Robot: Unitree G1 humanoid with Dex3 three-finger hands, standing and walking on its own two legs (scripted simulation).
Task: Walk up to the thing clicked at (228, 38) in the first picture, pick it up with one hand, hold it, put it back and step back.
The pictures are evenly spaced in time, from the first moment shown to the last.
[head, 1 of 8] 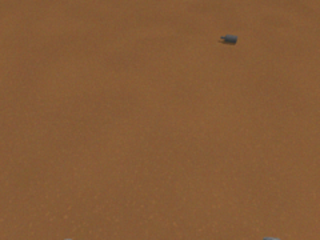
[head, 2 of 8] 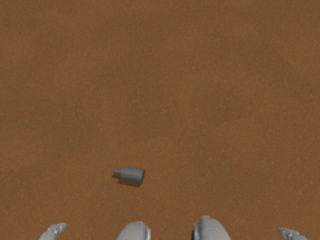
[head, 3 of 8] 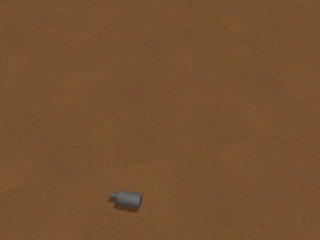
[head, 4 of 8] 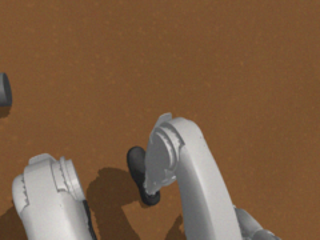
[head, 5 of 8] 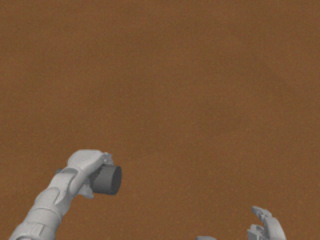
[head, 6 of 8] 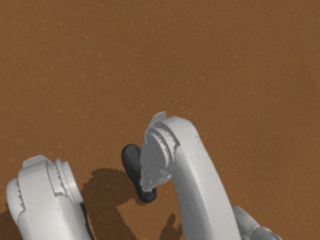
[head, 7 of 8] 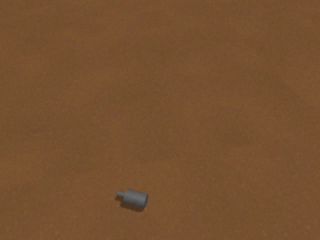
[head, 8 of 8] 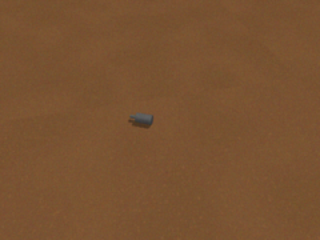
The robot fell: no
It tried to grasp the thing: yes
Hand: left
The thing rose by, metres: 0.67
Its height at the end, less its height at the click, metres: +0.00
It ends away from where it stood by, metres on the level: 0.01
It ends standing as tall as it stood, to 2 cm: yes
